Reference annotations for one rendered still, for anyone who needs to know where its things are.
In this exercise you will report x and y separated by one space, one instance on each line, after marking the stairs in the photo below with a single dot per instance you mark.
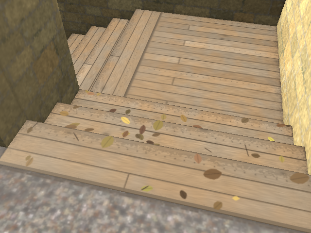
91 51
238 138

